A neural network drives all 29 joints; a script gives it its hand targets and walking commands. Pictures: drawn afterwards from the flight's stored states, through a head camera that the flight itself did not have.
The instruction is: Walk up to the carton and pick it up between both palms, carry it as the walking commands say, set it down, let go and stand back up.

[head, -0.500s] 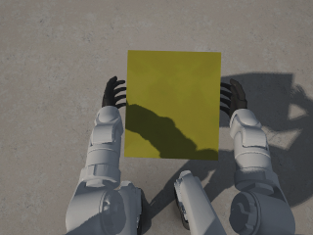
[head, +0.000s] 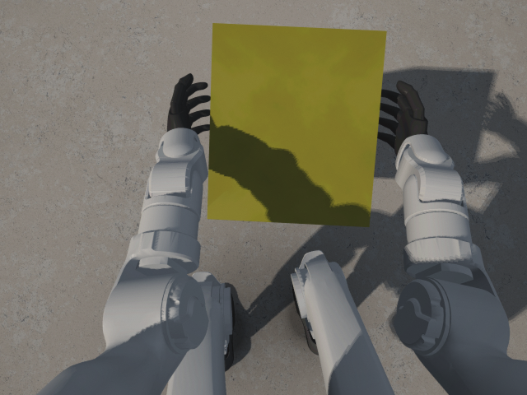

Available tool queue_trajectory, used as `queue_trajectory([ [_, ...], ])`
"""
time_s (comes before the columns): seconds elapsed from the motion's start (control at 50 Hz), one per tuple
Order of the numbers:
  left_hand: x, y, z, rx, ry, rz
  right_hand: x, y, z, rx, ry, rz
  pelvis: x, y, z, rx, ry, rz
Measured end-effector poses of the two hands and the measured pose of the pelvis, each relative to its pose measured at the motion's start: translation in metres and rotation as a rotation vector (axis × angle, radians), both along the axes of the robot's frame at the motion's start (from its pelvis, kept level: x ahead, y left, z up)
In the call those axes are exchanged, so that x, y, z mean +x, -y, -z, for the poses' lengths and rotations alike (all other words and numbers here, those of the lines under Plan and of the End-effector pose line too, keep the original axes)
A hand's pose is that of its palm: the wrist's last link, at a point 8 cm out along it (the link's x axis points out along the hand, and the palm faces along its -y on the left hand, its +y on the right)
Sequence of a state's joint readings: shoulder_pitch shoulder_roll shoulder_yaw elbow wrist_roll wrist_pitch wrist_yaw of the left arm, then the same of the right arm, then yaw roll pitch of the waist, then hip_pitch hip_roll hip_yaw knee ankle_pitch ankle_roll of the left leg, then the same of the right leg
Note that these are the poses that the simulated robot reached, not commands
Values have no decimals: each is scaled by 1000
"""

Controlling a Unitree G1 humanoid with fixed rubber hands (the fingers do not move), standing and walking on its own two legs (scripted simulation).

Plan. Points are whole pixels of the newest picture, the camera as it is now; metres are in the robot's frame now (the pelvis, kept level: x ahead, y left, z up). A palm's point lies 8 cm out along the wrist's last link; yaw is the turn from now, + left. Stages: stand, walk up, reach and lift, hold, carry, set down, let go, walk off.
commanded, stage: set down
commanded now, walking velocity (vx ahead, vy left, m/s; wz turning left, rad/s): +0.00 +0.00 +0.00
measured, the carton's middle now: (289, 133) +0.50 -0.10 -0.16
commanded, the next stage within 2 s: none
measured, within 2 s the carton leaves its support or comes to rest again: neither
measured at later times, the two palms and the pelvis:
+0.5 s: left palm (200, 137) +0.52 +0.05 -0.17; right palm (387, 142) +0.46 -0.27 -0.17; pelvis -0.01 -0.01 -0.06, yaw +1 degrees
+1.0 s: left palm (209, 146) +0.54 +0.05 -0.27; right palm (369, 146) +0.48 -0.27 -0.26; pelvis -0.01 -0.01 -0.12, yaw +2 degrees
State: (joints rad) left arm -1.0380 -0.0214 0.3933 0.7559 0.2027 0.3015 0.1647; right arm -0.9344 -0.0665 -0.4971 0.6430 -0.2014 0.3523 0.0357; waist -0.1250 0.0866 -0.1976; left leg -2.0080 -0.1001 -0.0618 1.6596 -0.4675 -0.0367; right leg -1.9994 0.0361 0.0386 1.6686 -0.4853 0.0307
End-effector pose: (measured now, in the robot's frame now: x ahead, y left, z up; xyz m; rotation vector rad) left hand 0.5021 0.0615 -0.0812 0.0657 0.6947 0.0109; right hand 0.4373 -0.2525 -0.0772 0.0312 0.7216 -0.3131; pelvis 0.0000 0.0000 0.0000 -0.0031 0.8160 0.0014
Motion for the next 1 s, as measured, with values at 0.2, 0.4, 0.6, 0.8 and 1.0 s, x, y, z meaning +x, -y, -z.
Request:
queue_trajectory([
  [0.2,9,6,38,5,-1,-3,9,6,39,-2,-7,-9,-5,4,27,6,-17,3],
  [0.4,18,10,73,8,-4,-8,19,10,76,-2,-13,-24,-10,8,51,13,-19,4],
  [0.6,26,13,109,10,-9,-11,28,15,112,-4,-20,-39,-12,10,74,17,-10,5],
  [0.8,32,15,148,12,-17,-15,38,18,149,-2,-23,-52,-13,10,96,20,9,5],
  [1.0,37,16,186,8,-35,-17,47,20,185,0,-33,-64,-12,10,117,24,44,-3],
])
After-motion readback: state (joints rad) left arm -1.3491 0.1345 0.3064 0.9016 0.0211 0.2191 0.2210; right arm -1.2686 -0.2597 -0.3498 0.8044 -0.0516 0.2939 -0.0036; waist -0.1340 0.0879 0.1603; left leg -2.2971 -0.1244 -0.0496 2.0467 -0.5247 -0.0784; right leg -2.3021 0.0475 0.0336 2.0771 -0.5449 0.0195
